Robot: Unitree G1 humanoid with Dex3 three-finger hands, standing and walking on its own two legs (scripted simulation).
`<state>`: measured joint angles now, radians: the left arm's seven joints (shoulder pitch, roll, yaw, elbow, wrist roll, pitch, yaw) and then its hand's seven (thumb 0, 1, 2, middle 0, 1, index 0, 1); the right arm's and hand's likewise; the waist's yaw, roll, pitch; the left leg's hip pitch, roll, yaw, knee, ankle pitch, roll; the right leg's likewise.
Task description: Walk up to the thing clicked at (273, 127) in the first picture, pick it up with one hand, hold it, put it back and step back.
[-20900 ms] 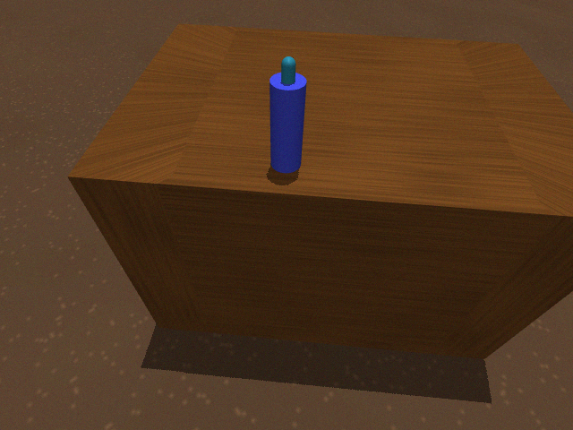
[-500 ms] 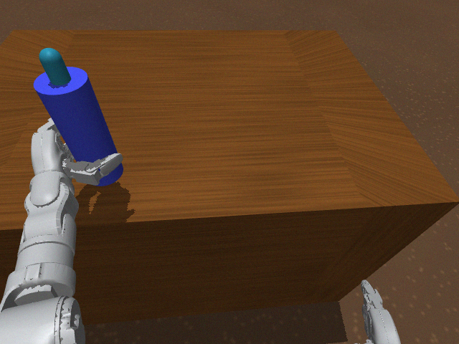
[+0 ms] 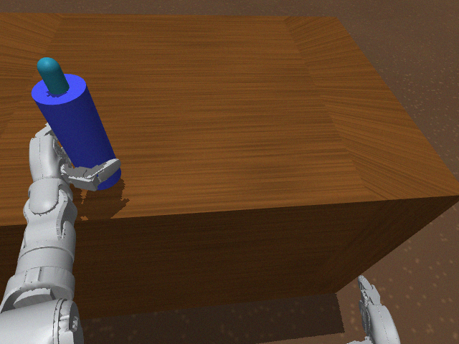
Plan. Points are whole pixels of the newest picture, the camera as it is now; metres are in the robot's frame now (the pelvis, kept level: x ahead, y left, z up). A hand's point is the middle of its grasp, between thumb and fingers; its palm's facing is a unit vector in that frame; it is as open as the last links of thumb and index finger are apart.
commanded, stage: lower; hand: left
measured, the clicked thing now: (79, 129) +0.43 +0.21 +0.16
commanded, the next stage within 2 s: loosen in 0.28 s
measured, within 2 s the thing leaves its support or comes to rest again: rests again in 0.28 s
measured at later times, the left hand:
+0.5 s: hand (97, 163) +0.43 +0.21 +0.07, palm faces +0.22 -0.97 +0.02, open 9.9 cm
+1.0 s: hand (96, 162) +0.43 +0.21 +0.07, palm faces +0.23 -0.97 +0.02, open 15.3 cm
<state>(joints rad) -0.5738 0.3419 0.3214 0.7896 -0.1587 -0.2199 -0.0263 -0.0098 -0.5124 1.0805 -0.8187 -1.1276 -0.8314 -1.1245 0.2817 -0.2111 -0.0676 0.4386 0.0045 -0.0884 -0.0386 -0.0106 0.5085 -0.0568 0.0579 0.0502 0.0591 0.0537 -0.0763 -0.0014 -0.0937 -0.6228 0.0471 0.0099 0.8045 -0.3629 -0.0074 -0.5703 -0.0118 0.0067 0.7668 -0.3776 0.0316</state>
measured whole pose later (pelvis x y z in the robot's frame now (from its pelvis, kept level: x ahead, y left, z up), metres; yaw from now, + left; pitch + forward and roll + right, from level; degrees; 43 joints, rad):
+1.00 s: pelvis +0.00 +0.00 -0.01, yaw +0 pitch +13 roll -1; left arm -0.56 0.33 0.33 0.80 -0.15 -0.27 -0.03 -0.02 -0.55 0.21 -0.45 -0.35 -0.45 -0.35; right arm 0.35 -0.22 -0.06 0.24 0.00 0.00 -0.01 -0.01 0.51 -0.05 0.06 0.05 0.06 0.05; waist -0.08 -0.01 -0.10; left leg -0.72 0.05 0.00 0.90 -0.40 -0.01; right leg -0.67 -0.01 0.01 0.87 -0.42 0.03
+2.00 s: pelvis +0.00 +0.00 +0.02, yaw +1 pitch +2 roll +0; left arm 0.02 0.42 0.36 0.01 -0.07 -0.06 0.00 -0.02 -0.53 0.03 -0.05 -0.04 -0.05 -0.03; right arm 0.33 -0.23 -0.08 0.46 0.05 -0.06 -0.03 -0.01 0.54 -0.06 0.06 0.05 0.06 0.06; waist 0.04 0.05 -0.06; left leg -0.39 0.03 0.01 0.67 -0.31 -0.01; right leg -0.34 -0.03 0.01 0.65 -0.34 0.03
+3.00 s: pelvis +0.00 -0.01 +0.03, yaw +2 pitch -1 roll +0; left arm 0.50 0.26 0.21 -0.12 -0.05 -0.29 0.01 -0.02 -0.53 0.07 -0.06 -0.06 -0.06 -0.06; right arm 0.28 -0.17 -0.05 0.55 0.02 -0.16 -0.04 -0.01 0.09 -0.35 0.11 0.15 0.11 0.15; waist 0.05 0.00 0.05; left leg -0.27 0.02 0.00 0.54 -0.25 -0.02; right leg -0.23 -0.04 -0.01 0.55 -0.30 0.02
